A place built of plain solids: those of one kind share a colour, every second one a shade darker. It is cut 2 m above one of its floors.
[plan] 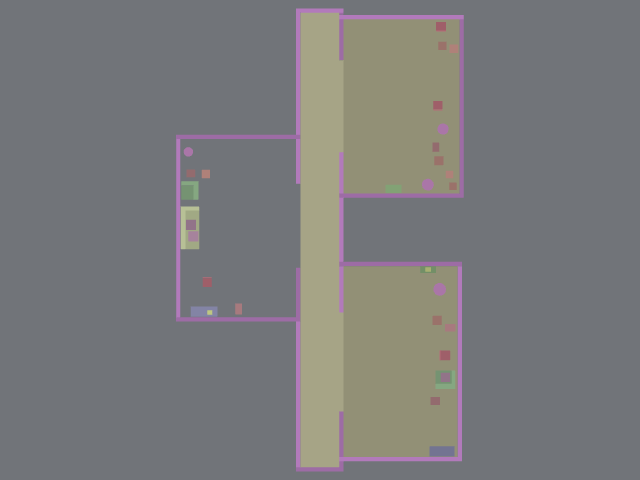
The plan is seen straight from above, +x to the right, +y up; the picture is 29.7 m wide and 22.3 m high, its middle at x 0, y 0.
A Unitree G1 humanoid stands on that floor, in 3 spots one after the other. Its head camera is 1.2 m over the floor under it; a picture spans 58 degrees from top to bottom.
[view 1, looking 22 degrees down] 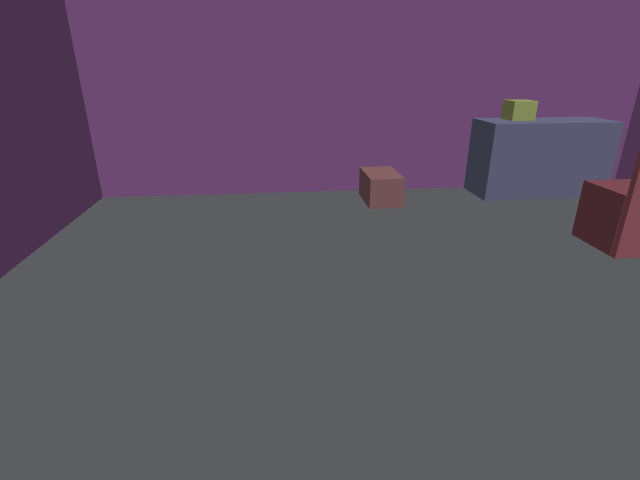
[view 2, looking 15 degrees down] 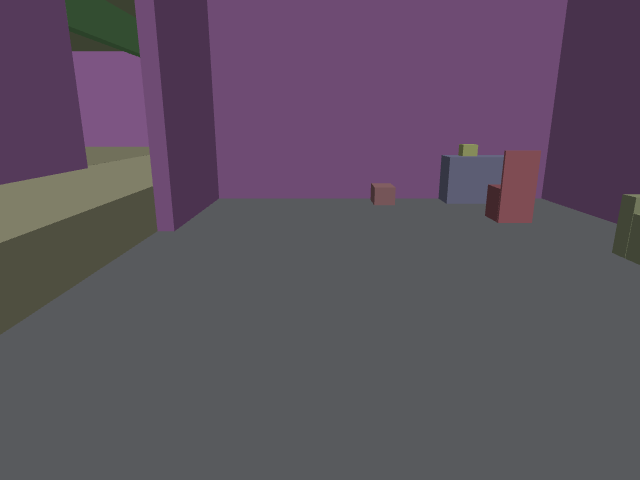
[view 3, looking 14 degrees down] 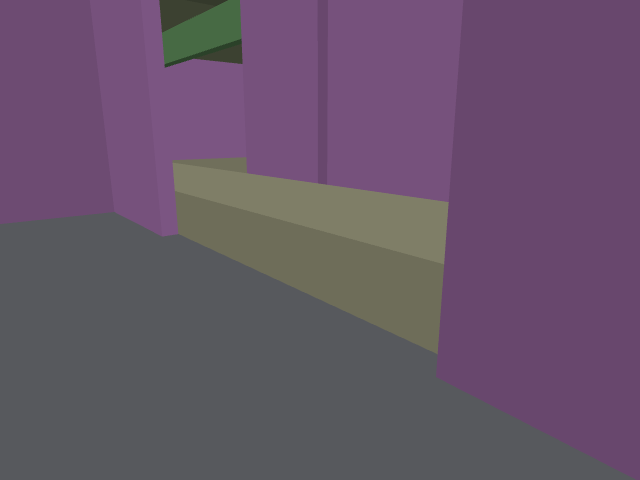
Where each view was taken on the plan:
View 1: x -2.79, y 0.69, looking -96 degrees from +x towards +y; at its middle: ground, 3.20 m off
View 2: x -2.79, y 3.57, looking -90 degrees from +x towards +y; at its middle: ground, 4.64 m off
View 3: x -2.79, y -2.44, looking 51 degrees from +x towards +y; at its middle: floor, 3.08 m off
